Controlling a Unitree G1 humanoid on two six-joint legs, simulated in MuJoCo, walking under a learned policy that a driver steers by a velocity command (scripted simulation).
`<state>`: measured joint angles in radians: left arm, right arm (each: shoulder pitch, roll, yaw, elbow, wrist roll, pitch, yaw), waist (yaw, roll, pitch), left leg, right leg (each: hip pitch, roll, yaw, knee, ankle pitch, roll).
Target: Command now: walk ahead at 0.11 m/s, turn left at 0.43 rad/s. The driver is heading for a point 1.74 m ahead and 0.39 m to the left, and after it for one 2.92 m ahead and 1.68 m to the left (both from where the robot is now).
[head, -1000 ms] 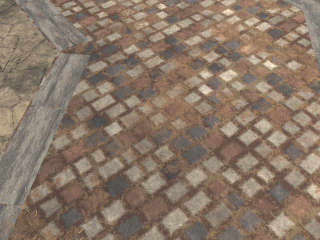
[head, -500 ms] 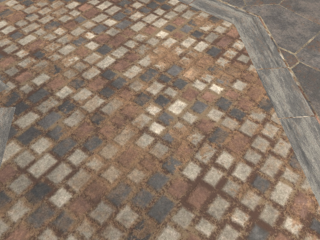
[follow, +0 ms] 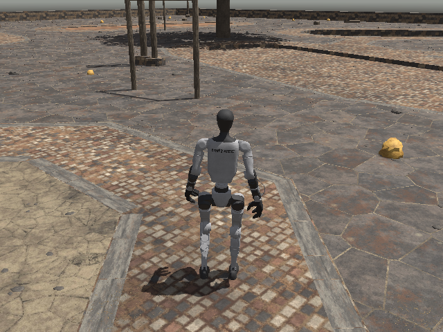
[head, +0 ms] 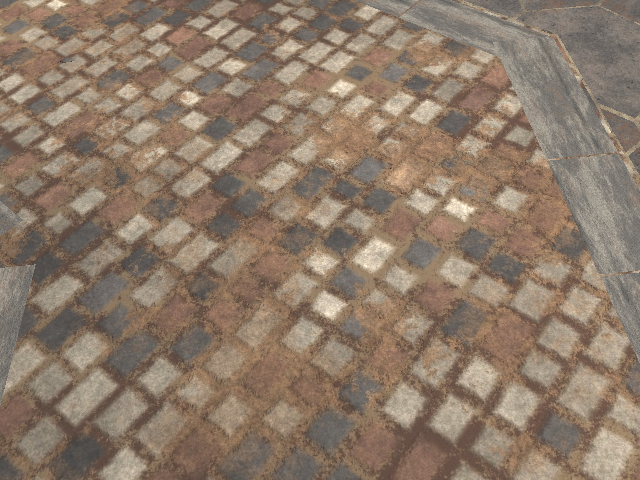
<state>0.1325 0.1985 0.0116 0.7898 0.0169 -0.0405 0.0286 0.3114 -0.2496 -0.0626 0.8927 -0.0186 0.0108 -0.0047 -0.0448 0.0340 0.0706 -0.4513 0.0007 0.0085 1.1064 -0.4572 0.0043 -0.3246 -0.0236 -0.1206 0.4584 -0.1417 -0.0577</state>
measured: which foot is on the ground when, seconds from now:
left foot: up 0.00-0.26, down 0.28-0.74, up 0.76-0.98, down 1.00-1.00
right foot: down 0.00-0.28, up 0.30-0.72, down 0.74-1.00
